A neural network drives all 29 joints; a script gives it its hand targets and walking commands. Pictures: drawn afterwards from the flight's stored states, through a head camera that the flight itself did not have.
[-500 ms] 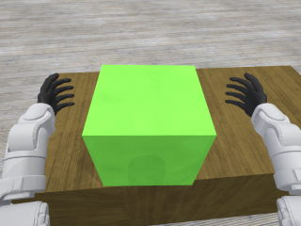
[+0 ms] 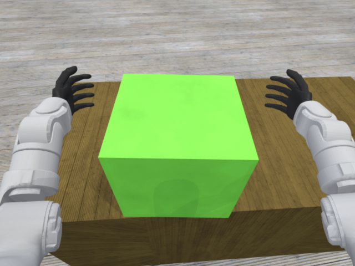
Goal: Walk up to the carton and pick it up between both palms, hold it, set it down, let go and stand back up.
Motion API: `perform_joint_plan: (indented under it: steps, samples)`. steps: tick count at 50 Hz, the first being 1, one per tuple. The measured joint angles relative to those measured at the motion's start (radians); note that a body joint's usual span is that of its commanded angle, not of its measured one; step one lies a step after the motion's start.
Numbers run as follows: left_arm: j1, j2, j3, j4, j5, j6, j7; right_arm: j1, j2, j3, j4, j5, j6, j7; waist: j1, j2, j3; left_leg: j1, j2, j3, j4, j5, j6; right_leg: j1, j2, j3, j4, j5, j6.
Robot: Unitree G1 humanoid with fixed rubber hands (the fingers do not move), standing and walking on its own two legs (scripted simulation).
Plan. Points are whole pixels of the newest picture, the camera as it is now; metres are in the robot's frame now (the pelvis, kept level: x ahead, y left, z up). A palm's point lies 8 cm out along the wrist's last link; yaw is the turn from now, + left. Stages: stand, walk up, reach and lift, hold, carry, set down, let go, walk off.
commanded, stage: reach and lift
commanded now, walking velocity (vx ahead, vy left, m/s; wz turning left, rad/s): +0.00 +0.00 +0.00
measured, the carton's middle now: (177, 147) +0.43 -0.01 +0.00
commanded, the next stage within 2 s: none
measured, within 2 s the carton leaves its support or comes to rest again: neither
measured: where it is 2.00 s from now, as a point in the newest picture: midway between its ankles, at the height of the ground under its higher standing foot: outside the picture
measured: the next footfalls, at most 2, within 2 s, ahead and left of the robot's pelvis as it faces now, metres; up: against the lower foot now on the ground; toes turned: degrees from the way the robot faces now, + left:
none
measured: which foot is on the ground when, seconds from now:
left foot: down 0.00-1.00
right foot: down 0.00-1.00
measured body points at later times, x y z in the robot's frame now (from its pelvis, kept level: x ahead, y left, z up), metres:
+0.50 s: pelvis -0.01 +0.00 -0.01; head +0.02 +0.00 +0.44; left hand +0.43 +0.22 +0.09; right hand +0.42 -0.24 +0.08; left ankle -0.02 +0.13 -0.75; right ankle +0.02 -0.11 -0.75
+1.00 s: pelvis +0.00 -0.01 -0.02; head +0.04 -0.01 +0.43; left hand +0.42 +0.21 +0.06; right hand +0.42 -0.25 +0.05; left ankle -0.02 +0.13 -0.75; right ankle +0.02 -0.11 -0.75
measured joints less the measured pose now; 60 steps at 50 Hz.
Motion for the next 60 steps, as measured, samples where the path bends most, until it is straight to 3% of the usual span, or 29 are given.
perform_joint_plan:
  steps: [8, 17, 28, 34, 39, 44, 52, 60]
  samples:
    - [0.11, -0.058, -0.02, 0.095, 0.018, -0.172, -0.006, 0.103, 0.088, -0.005, 0.031, -0.073, -0.132, -0.005, -0.003, -0.014, 0.003, -0.035, 0.001, -0.009, 0.019, 0.002, -0.004, -0.033, 0.0, -0.008, 0.021, -0.003, -0.003]
    - [0.106, -0.081, -0.098, 0.24, -0.021, -0.386, 0.037, 0.131, 0.158, -0.047, 0.117, -0.133, -0.277, -0.014, 0.007, -0.009, -0.041, -0.129, -0.004, -0.024, 0.064, -0.003, -0.007, -0.124, -0.006, -0.021, 0.072, -0.015, -0.005]
    - [-0.022, -0.088, -0.185, 0.58, -0.066, -0.637, -0.001, 0.041, 0.14, 0.079, 0.377, -0.076, -0.435, -0.005, 0.015, -0.001, -0.077, -0.205, -0.007, -0.02, 0.113, -0.025, -0.006, -0.211, -0.011, -0.017, 0.139, -0.046, -0.005]
    - [0.022, -0.112, -0.224, 0.65, -0.101, -0.749, 0.01, 0.068, 0.151, 0.122, 0.423, -0.03, -0.527, -0.002, 0.018, -0.003, -0.108, -0.3, 0.0, -0.019, 0.168, -0.049, -0.01, -0.306, -0.007, -0.015, 0.192, -0.067, -0.007]
    - [0.072, -0.127, -0.211, 0.567, -0.107, -0.776, 0.033, 0.093, 0.144, 0.124, 0.376, 0.0, -0.572, -0.007, 0.027, 0.017, -0.142, -0.369, 0.01, -0.024, 0.216, -0.072, -0.016, -0.366, 0.003, -0.018, 0.22, -0.078, -0.009]
    - [0.067, -0.141, -0.173, 0.524, -0.076, -0.748, 0.026, 0.089, 0.121, 0.134, 0.364, 0.01, -0.571, -0.016, 0.039, 0.039, -0.159, -0.36, 0.013, -0.029, 0.221, -0.08, -0.015, -0.352, 0.006, -0.022, 0.217, -0.083, -0.008]
    - [0.009, -0.141, -0.153, 0.632, -0.051, -0.763, -0.001, 0.047, 0.133, 0.162, 0.436, 0.002, -0.556, -0.032, 0.033, 0.004, -0.118, -0.291, 0.006, -0.026, 0.165, -0.047, -0.014, -0.297, 0.0, -0.02, 0.191, -0.066, -0.012]
    - [-0.002, -0.166, -0.223, 0.688, -0.094, -0.815, 0.042, 0.008, 0.214, 0.131, 0.441, -0.042, -0.556, -0.031, 0.014, -0.016, -0.139, -0.396, 0.003, -0.027, 0.206, -0.038, -0.016, -0.401, -0.004, -0.02, 0.228, -0.056, -0.016]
